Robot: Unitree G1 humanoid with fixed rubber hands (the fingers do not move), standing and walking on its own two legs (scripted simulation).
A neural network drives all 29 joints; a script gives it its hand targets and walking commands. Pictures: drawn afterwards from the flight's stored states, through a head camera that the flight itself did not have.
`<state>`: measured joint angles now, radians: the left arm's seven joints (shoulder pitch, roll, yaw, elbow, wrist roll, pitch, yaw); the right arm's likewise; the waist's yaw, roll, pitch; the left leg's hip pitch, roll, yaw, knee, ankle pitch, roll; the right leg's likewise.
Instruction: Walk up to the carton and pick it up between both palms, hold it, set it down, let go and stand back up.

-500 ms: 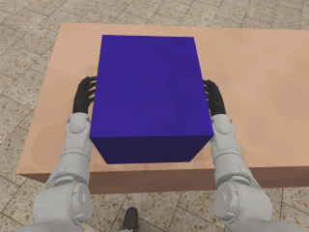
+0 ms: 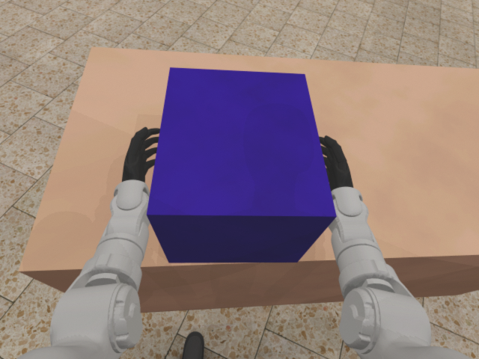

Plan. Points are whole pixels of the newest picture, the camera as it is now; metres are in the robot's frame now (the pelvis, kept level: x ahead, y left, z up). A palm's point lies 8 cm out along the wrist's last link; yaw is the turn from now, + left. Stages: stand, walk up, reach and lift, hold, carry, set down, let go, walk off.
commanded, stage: reach and lift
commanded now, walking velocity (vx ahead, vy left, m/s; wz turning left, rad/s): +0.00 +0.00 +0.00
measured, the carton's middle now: (236, 169) +0.46 +0.03 -0.02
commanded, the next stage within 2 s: none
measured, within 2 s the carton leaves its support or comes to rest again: neither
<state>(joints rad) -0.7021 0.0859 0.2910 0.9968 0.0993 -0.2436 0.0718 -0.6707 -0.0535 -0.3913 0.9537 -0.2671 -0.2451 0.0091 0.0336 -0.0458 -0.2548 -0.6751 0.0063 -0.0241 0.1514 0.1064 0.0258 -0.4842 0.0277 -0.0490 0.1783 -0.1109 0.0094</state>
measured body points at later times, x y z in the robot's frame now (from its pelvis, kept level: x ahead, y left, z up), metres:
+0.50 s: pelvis -0.01 +0.00 +0.00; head +0.02 +0.04 +0.45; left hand +0.40 +0.21 +0.08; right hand +0.41 -0.14 +0.10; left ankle +0.07 +0.10 -0.74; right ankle -0.05 -0.13 -0.74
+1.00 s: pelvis +0.00 -0.01 +0.01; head +0.02 +0.03 +0.46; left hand +0.40 +0.19 +0.11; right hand +0.39 -0.17 +0.11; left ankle +0.07 +0.10 -0.74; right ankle -0.05 -0.13 -0.74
